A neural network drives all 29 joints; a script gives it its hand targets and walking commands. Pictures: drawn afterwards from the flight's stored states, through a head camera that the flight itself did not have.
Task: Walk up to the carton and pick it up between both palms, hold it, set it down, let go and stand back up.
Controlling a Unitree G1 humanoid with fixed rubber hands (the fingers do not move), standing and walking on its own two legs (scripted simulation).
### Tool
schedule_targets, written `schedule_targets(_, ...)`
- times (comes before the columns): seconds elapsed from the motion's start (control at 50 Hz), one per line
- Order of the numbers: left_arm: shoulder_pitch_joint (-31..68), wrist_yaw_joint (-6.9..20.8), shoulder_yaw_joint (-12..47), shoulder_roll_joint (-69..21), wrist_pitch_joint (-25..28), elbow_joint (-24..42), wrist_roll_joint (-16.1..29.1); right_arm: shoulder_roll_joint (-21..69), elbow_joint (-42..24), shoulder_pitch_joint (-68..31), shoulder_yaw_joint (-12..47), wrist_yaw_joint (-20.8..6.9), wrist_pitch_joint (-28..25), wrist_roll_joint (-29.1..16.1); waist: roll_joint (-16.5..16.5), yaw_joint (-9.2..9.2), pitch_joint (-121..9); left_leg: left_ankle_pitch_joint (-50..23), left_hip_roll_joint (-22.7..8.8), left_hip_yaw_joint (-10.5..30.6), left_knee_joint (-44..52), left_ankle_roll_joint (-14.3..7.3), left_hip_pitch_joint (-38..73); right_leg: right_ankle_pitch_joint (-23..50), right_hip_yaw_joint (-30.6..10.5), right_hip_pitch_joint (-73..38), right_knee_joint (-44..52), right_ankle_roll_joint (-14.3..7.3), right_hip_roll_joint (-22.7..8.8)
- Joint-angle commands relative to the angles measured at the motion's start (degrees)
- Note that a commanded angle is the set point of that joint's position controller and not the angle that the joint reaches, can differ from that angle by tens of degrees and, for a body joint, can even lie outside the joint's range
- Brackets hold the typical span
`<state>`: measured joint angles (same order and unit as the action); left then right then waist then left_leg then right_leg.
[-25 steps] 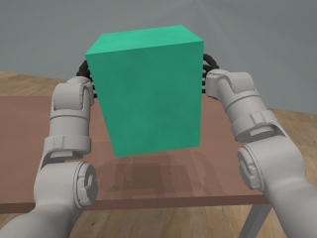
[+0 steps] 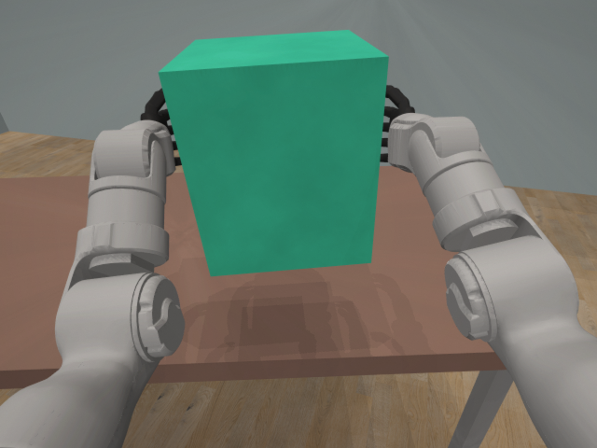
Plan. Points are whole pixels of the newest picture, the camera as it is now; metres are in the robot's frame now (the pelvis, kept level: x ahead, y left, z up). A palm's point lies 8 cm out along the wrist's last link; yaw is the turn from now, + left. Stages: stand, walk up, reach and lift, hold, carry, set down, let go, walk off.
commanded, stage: hold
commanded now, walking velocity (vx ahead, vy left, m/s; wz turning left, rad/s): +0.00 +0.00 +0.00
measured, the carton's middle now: (281, 149) +0.40 +0.00 +0.29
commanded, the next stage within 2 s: none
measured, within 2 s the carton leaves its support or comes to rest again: neither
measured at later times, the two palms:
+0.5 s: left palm (147, 158) +0.38 +0.17 +0.30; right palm (386, 145) +0.38 -0.13 +0.30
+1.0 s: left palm (153, 151) +0.37 +0.16 +0.31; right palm (399, 139) +0.36 -0.14 +0.31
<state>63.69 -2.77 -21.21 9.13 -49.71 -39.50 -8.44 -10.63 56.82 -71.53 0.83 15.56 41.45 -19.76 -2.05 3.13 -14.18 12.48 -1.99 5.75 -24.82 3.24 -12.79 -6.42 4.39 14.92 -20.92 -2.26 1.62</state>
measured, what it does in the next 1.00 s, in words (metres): stands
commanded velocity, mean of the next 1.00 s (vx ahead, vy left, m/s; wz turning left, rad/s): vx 0.00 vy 0.00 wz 0.00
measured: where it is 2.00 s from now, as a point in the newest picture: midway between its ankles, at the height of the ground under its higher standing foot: outside the picture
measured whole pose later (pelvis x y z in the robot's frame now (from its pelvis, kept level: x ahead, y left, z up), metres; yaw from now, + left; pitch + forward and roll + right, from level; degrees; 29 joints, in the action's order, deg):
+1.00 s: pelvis +0.01 +0.01 +0.00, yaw +0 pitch -1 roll -2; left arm 58.0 -3.6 -17.6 7.1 -51.2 -33.7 -8.5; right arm -11.7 55.3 -68.1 2.7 15.4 42.1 -22.9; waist -1.7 4.2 -15.6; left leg 14.5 -2.0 5.7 -27.1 2.7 -11.5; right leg -6.8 4.1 12.4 -20.4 -1.6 1.8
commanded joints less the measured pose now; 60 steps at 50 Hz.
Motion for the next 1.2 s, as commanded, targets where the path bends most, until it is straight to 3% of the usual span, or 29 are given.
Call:
schedule_targets(0.0, 56.7, 8.3, 16.6, -35.1, 7.7, 12.0, 13.0, 40.0, -26.5, -56.9, 4.8, -9.4, -4.6, -12.0, 1.4, 0.09, -25.1, -4.6, 6.0, -1.9, 4.8, -0.4, -5.8, 0.7, -5.3, -20.7, 2.9, 4.7, 1.0)
schedule_targets(0.2, 54.1, 8.3, 19.2, -34.7, 7.0, 20.8, 13.8, 42.4, -33.4, -53.0, 8.6, -7.1, -3.7, -15.5, 0.2, 1.06, -28.8, -11.7, 6.7, -1.5, 3.1, 0.4, -3.8, 12.8, -5.6, -25.9, 1.7, 6.4, 0.5)
schedule_targets(0.36, 53.8, 8.5, 21.9, -34.6, 5.5, 24.5, 13.6, 42.8, -37.2, -52.6, 9.2, -6.4, -2.7, -16.4, -1.4, 1.72, -26.3, -10.8, 6.7, -1.6, 3.2, 0.4, -3.8, 12.7, -5.0, -25.1, 1.3, 6.3, 0.8)
schedule_targets(0.5, 53.5, 8.0, 24.2, -38.2, 4.8, 24.2, 13.8, 40.2, -35.9, -53.1, 8.1, -7.4, -2.6, -16.2, -4.6, 2.47, -25.3, -11.5, 5.8, -1.4, 3.4, 1.7, -3.5, 11.4, -4.0, -23.5, 0.8, 4.4, 2.5)
schedule_targets(0.64, 50.6, 7.8, 24.2, -39.7, 3.9, 22.5, 12.1, 35.9, -29.9, -49.3, 6.2, -8.8, -2.3, -15.7, -6.4, 2.8, -22.3, -11.7, 5.2, -0.8, 4.1, 3.4, -3.5, 10.6, -3.3, -23.1, 0.1, 2.9, 3.4)
schedule_targets(0.74, 51.0, 8.3, 21.7, -38.8, 3.9, 19.3, 10.6, 35.0, -25.6, -49.7, 4.4, -9.9, -2.6, -14.7, -5.2, 2.18, -18.4, -8.0, 5.2, -1.0, 5.1, 3.0, -5.5, 7.4, -3.2, -22.5, 0.5, 2.5, 3.3)
schedule_targets(0.9, 55.4, 6.7, 22.8, -41.0, 5.8, 21.5, 12.9, 38.3, -28.9, -55.1, 6.2, -10.7, -4.4, -15.6, -3.5, 0.91, -22.5, -10.5, 5.2, -0.9, 4.1, 2.2, -4.7, 8.6, -3.4, -21.7, 0.8, 2.6, 3.5)
schedule_targets(1.06, 55.3, 6.8, 18.4, -37.9, 6.0, 15.6, 11.3, 38.5, -24.6, -55.0, 4.6, -10.9, -4.3, -13.9, -0.7, 0.08, -20.2, -4.1, 5.5, -1.3, 5.3, 0.5, -6.6, 2.0, -3.8, -19.6, 2.0, 3.0, 2.6)
schedule_targets(1.18, 57.4, 6.8, 16.8, -36.3, 7.3, 13.5, 12.5, 40.0, -25.5, -57.7, 4.4, -10.6, -4.7, -12.9, 1.3, -0.45, -23.4, -2.8, 6.1, -1.7, 4.8, -0.6, -7.0, -1.6, -4.8, -18.8, 3.0, 4.0, 1.7)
